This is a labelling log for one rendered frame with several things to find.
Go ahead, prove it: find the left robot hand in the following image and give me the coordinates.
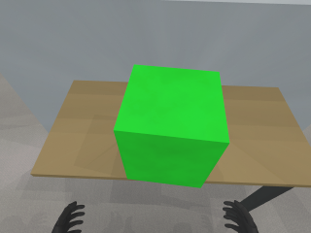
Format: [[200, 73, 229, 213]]
[[52, 201, 85, 233]]

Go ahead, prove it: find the right robot hand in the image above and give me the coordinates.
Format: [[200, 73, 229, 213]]
[[223, 200, 259, 233]]

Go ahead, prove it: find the table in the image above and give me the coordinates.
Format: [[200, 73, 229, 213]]
[[30, 80, 311, 217]]

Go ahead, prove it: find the carton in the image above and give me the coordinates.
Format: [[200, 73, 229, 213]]
[[114, 64, 230, 188]]

